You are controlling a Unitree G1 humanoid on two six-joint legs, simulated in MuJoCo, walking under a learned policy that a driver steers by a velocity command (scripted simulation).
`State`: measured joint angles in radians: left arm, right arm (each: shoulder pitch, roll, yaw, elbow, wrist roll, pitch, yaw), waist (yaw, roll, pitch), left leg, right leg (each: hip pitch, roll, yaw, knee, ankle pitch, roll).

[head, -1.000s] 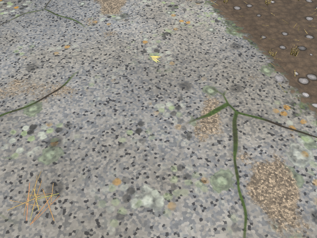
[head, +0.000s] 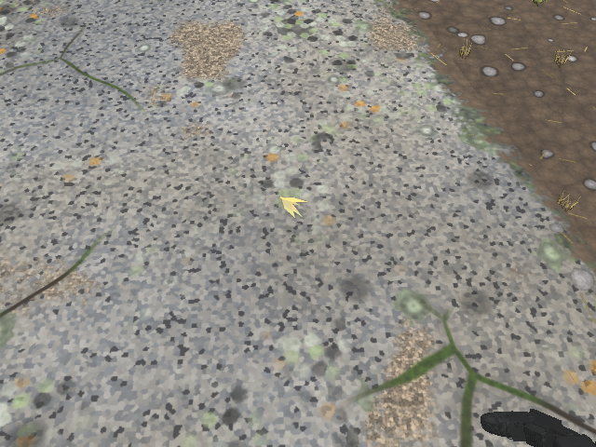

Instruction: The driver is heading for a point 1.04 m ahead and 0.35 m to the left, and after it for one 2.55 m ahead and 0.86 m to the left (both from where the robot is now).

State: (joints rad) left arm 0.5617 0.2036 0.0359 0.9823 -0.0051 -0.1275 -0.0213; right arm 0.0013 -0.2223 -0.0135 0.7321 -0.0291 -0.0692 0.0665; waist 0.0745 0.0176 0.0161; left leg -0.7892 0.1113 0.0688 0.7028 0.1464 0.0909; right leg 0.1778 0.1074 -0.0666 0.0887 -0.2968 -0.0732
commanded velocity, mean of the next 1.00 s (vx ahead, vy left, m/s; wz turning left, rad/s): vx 1.00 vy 0.00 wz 0.46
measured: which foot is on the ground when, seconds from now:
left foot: up 0.00-0.10, down 0.12-0.58, up 0.60-1.00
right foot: down 0.00-0.14, up 0.16-0.54, down 0.56-1.00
